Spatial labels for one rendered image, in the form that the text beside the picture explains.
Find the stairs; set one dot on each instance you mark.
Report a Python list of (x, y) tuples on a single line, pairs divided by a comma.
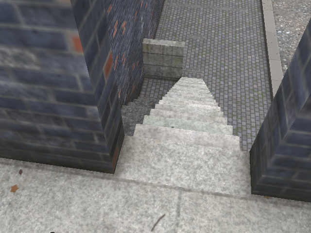
[(188, 114)]

